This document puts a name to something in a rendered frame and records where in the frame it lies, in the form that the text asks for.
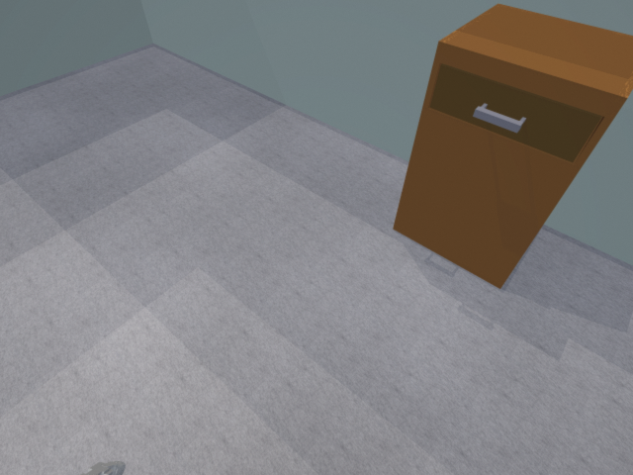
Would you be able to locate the handle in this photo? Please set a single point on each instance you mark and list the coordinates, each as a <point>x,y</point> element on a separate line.
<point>498,119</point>

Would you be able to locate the drawer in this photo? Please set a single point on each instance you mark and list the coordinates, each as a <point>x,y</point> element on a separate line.
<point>551,126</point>

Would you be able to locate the cabinet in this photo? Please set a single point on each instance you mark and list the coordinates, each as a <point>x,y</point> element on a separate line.
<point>478,198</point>

